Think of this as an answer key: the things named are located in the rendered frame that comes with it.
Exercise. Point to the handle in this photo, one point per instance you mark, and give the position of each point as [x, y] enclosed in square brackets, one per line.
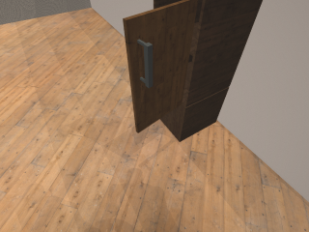
[148, 64]

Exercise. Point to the cupboard door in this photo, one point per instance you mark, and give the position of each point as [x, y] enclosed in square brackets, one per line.
[170, 30]

